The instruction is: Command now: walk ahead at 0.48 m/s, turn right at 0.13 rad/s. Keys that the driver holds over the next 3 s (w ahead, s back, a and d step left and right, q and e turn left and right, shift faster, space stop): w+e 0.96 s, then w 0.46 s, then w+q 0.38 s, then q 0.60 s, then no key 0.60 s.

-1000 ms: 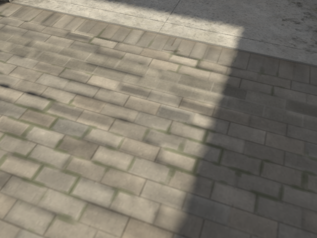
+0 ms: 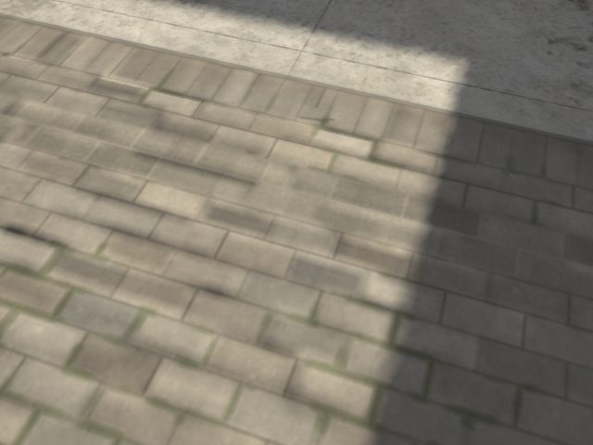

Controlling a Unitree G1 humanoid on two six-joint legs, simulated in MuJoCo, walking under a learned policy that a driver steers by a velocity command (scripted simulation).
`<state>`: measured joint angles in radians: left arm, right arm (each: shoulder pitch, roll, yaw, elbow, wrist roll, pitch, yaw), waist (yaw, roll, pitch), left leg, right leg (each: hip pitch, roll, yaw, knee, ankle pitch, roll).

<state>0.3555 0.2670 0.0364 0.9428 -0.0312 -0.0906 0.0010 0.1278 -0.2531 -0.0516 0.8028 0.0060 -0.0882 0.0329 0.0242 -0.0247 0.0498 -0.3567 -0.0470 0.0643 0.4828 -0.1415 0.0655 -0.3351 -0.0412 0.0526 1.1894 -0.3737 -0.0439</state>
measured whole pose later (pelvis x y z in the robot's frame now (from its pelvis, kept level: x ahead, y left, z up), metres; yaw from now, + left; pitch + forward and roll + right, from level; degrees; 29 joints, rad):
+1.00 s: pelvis +0.59 -0.11 +0.00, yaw -31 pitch +2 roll +1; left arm 0.36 0.30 0.06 0.72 -0.03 -0.03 0.02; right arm 0.11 -0.28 -0.05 0.74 0.00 -0.12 0.02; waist 0.03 -0.03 0.01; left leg -0.40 -0.03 0.01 0.54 -0.17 0.02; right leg -0.33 0.06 0.15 1.11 -0.47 -0.03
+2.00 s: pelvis +1.01 -0.39 -0.02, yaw -20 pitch +2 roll -1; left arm 0.27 0.28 0.06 0.80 0.00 -0.05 0.03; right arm 0.08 -0.29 -0.06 0.70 0.00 -0.04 0.05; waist 0.03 0.02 0.07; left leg -0.53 -0.04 0.03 0.61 -0.13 0.09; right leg -0.18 -0.04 -0.10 1.00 -0.55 0.05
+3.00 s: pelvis +1.12 -0.45 +0.00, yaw +0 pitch -1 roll +0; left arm 0.21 0.26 0.04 0.82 0.02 -0.01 0.02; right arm 0.19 -0.21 -0.03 0.74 -0.02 0.01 -0.01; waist 0.03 -0.01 0.02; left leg -0.19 -0.02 -0.05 0.52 -0.31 0.01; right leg -0.23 -0.04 0.03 0.49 -0.24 0.05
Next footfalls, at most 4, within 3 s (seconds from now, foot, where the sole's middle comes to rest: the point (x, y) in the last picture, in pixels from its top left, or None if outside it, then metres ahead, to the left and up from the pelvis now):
0.42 right None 0.40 -0.17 -0.77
0.90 left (340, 333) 0.73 -0.06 -0.77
1.42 right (485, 307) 0.82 -0.43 -0.77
1.94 left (441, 197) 1.19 -0.38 -0.77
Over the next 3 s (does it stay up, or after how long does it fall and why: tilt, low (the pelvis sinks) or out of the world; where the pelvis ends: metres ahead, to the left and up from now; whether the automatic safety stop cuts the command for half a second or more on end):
stays up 1.12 -0.45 0.00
